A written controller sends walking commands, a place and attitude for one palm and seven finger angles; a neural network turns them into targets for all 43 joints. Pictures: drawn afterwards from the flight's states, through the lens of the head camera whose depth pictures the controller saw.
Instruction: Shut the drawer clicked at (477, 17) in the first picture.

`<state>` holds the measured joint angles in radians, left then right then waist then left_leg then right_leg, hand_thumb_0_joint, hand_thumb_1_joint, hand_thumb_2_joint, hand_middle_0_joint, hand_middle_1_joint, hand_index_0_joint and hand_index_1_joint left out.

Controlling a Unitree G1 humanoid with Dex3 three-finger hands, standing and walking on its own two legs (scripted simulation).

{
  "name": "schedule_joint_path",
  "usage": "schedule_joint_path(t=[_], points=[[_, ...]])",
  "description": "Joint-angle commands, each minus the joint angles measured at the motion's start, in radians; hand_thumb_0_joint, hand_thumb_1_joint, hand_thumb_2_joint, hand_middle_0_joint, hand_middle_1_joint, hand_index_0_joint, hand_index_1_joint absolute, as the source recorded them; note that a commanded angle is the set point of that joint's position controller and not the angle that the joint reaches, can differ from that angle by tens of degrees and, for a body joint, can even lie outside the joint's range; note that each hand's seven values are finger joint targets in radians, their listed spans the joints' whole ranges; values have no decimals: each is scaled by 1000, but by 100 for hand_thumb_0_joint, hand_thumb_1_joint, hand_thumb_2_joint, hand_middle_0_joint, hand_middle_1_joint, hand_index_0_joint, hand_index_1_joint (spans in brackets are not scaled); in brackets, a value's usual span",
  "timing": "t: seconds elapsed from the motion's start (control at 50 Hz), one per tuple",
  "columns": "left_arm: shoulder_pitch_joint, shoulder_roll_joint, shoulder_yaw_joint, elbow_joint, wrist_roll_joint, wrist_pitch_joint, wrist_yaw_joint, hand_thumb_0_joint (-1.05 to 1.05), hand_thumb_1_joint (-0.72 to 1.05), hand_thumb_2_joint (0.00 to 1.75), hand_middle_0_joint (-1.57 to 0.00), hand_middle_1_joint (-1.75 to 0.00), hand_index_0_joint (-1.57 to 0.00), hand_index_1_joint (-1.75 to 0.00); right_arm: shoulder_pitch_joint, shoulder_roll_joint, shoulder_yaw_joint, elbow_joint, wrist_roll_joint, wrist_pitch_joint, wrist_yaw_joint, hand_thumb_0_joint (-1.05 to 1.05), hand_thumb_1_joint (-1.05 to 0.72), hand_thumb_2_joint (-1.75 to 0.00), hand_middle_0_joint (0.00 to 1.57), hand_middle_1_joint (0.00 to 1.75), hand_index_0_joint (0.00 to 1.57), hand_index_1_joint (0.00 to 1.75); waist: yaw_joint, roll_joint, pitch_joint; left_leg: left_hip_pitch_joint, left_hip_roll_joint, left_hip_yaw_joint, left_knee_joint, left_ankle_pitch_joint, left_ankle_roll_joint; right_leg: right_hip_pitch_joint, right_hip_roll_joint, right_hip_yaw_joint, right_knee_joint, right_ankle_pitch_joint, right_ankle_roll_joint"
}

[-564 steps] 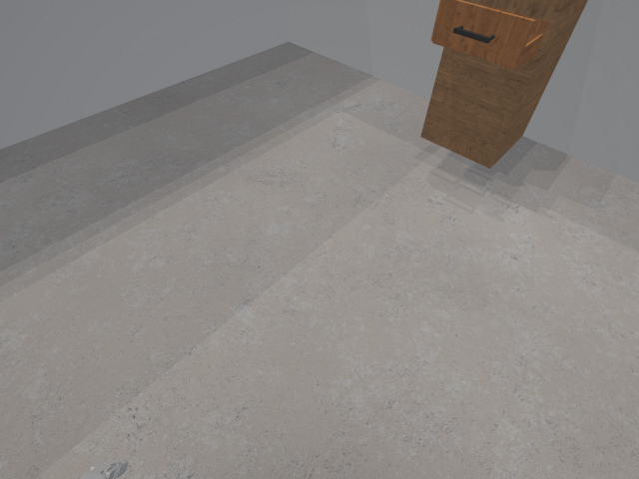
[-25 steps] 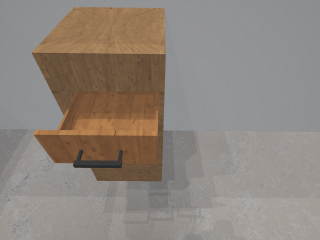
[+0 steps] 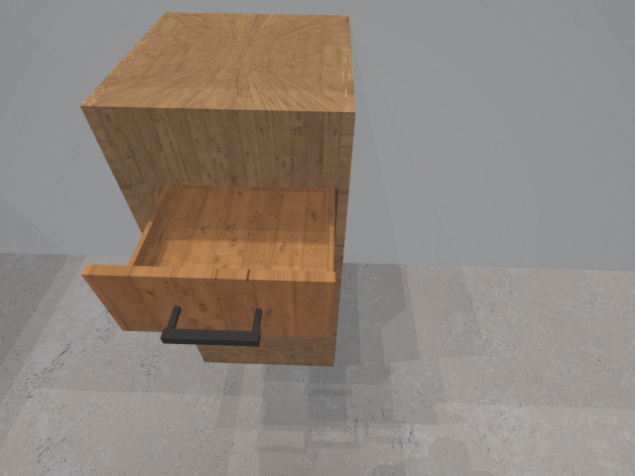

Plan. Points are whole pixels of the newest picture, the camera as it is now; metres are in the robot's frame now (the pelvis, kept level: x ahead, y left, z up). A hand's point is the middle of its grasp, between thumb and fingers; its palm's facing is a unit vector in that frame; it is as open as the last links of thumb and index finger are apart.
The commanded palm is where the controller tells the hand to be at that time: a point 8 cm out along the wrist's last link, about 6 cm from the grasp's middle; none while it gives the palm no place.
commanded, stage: look again from close up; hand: left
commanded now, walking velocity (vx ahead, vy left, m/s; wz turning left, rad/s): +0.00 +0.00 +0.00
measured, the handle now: (214, 326) +0.36 +0.19 -0.08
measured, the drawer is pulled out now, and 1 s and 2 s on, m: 0.21 0.21 0.21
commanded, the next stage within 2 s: raise the hand and make a fist in 0.16 s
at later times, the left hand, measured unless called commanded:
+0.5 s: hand (183, 407) +0.20 +0.18 +0.01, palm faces +0.16 -0.99 -0.05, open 6.8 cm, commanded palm +0.10 +0.22 -0.05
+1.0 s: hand (217, 445) +0.17 +0.13 -0.03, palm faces -0.13 -0.99 -0.05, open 4.3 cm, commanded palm +0.12 +0.23 -0.02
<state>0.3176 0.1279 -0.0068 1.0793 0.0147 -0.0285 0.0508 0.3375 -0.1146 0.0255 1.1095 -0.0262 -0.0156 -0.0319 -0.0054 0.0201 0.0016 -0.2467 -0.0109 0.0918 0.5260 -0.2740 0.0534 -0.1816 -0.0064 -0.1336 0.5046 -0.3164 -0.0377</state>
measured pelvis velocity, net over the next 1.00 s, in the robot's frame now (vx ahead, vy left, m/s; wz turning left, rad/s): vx -0.03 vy -0.03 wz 0.08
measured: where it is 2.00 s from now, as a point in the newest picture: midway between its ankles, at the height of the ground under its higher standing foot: outside the picture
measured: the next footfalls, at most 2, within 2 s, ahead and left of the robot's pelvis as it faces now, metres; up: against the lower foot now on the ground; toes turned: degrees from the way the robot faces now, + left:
none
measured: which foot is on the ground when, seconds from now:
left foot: down 0.00-1.00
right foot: down 0.00-1.00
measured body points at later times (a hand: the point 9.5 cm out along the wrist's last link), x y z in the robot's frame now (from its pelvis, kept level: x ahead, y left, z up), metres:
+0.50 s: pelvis -0.01 +0.02 -0.02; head -0.01 +0.01 +0.43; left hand +0.19 +0.23 +0.01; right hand +0.13 -0.23 -0.12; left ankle +0.01 +0.08 -0.73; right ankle +0.00 -0.08 -0.74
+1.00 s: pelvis -0.03 -0.03 -0.09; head +0.03 -0.04 +0.36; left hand +0.17 +0.19 -0.03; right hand +0.18 -0.22 -0.17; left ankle +0.01 +0.08 -0.73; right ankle +0.00 -0.08 -0.73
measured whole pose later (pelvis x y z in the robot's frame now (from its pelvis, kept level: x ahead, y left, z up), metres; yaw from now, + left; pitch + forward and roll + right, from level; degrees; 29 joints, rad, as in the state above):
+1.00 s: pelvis -0.03 -0.03 -0.09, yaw +5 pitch +13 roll -1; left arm 0.39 0.25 0.07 -0.05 -0.26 -0.36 -0.36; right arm 0.19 -0.18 0.07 0.54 0.05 -0.17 -0.04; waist 0.00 0.04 -0.13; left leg -0.90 0.00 0.00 1.16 -0.49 0.01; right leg -0.85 0.03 -0.16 1.13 -0.52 -0.10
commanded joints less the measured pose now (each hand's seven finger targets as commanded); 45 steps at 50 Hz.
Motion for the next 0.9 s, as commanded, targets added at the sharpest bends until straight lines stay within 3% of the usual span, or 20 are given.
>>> schedule_joint_path(t=[0.0, 0.22, 0.24, 0.26, 0.28, 0.3, 0.32, 0.34, 0.38, 0.42, 0.46, 0.48, 0.52, 0.54, 0.56, 0.6, 0.7, 0.78, 0.82, 0.88], points=[[87, 57, 8, -19, -7, -3, -2, 0, 90, 90, -20, -30, -20, -30, 54, -86, -12, -30, 11, -22, 0, 0, -90, -90, 20, 30, 20, 30, 12, -26, 71, -11, 122, -144, -134, 237, 11, 8, -104, 125, -84, 185, -22], [76, 84, 11, -23, -7, 9, -2, 0, 90, 90, -20, -30, -20, -30, 18, -123, -13, -21, 12, -21, 0, 0, -90, -90, 20, 30, 20, 30, 14, 8, 50, 61, 122, -155, -169, 301, 15, 28, -111, 112, -99, 168, -4], [123, 121, 5, 7, 10, -10, 33, 0, 90, 90, -20, -30, -20, -30, -63, -162, -22, -90, 25, -22, 4, 0, -90, -90, 20, 30, 20, 30, 37, -133, 101, -6, 146, -146, 24, 470, -8, -42, -139, 170, -121, 485, 18], [-591, 326, 116, -1579, -190, -196, 23, 0, 90, 90, -22, -32, -22, -32, -34, -343, -71, -452, 67, -162, -20, 0, -90, -90, 20, 30, 20, 30, -101, 132, -406, 303, 58, -172, -67, 525, -49, -52, -41, 81, -14, 421, 6], [-174, 253, 82, -1355, -113, -139, 52, 0, 90, 90, -24, -34, -24, -34, -104, -238, -16, -382, 55, -265, -39, 0, -90, -90, 20, 30, 20, 30, -2, 292, -411, 426, 120, -192, -141, 662, -88, -115, -11, 78, 107, 131, -8], [-117, 186, 26, -1265, -121, -84, 100, 0, 90, 90, -26, -37, -26, -37, -98, -243, -37, -314, 51, -300, -41, 0, -90, -90, 20, 30, 20, 30, -24, 280, -332, 339, 113, -198, -175, 600, -133, -193, -3, 70, 165, -29, 6], [174, -41, -98, -1030, -124, 22, 100, 0, 90, 90, -28, -39, -28, -39, -58, -200, -40, -295, 62, -302, -26, 0, -90, -90, 20, 30, 20, 30, -32, 179, -170, 251, 107, -213, -197, 493, -114, -271, -4, 68, 186, -77, 15], [58, -73, -143, -1215, -171, 9, 79, 0, 90, 90, -30, -41, -30, -41, -73, -234, -48, -373, 69, -308, -15, 0, -90, -90, 20, 30, 20, 30, -39, 133, -61, 171, 108, -229, -184, 437, -107, -283, -14, 58, 181, -72, 22], [62, -35, -119, -1223, -148, -77, 48, 0, 90, 90, -34, -45, -34, -45, -96, -264, -69, -436, 45, -337, -10, 0, -90, -90, 20, 30, 20, 30, -61, -5, -15, 60, 80, -223, -70, 256, -85, -329, 0, 42, 113, -59, 17], [255, -63, -89, -1077, -160, -150, -8, 0, 90, 90, -38, -50, -38, -50, -105, -273, -84, -497, 34, -330, 12, 0, -90, -90, 20, 30, 20, 30, -27, -191, -46, -76, 48, -191, 55, 157, -70, -342, 14, 22, 78, 8, 9], [402, -35, -8, -993, -204, -275, -98, 0, 90, 90, -42, -54, -42, -54, -170, -270, -92, -557, 32, -303, 27, 0, -90, -90, 20, 30, 20, 30, 18, -294, -69, -254, 25, -163, 147, 44, -76, -397, 14, 25, 154, -40, 7], [415, -9, 27, -993, -219, -352, -153, 0, 90, 90, -44, -56, -44, -56, -202, -264, -100, -581, 38, -290, 32, 0, -90, -90, 20, 30, 20, 30, 30, -397, -49, -346, 18, -138, 182, -17, -73, -422, 16, 34, 185, -90, 6], [408, 40, 58, -1019, -216, -497, -246, 0, 90, 90, -48, -60, -48, -60, -246, -276, -115, -642, 35, -267, 58, 0, -90, -90, 20, 30, 20, 30, 47, -293, -49, -417, -2, -98, 248, -52, -77, -447, 6, 70, 252, -88, -10], [412, 79, 98, -1030, -201, -535, -262, 0, 90, 90, -50, -62, -50, -62, -273, -275, -122, -684, 32, -255, 65, 0, -90, -90, 20, 30, 20, 30, 59, -178, -73, -431, -12, -82, 283, -60, -72, -461, 6, 73, 302, -82, -16], [427, 97, 119, -1043, -180, -539, -260, 0, 90, 90, -52, -65, -52, -65, -286, -267, -120, -718, 33, -240, 69, 0, -90, -90, 20, 30, 20, 30, 75, -46, -103, -431, -18, -74, 299, -52, -67, -470, 9, 67, 352, -58, -24], [383, 145, 144, -1126, -148, -512, -233, 0, 90, 90, -56, -69, -56, -69, -294, -251, -111, -755, 38, -198, 71, 0, -90, -90, 20, 30, 20, 30, 93, 106, -137, -464, -16, -84, 312, -101, -67, -513, 10, 74, 408, -87, -33], [26, 178, 155, -1575, -217, -631, -149, 0, 90, 90, -66, -80, -66, -80, -193, -214, -96, -786, 36, -202, 31, 0, -90, -90, 20, 30, 20, 30, 0, 109, -361, -471, 13, -139, 440, -143, -25, -597, 27, 162, 429, -170, -13], [1, 136, 48, -1541, -257, -705, -235, 0, 90, 90, -74, -88, -74, -88, -187, -225, -71, -736, 47, -258, 7, 0, -90, -90, 20, 30, 20, 30, -70, 65, -317, -554, 18, -142, 539, -156, -9, -630, 17, 240, 368, -256, -3], [9, 140, 21, -1414, -265, -658, -313, 0, 90, 90, -78, -93, -78, -93, -179, -242, -60, -714, 59, -274, -1, 0, -90, -90, 20, 30, 20, 30, -102, 19, -256, -608, 19, -138, 569, -180, -5, -617, 4, 270, 320, -292, 14], [126, 193, 71, -1211, -272, -469, -414, 0, 90, 90, -84, -99, -84, -99, -190, -255, -58, -729, 88, -260, -22, 0, -90, -90, 20, 30, 20, 30, -67, -97, -224, -689, 12, -126, 562, -201, 0, -517, -34, 336, 247, -327, 58]])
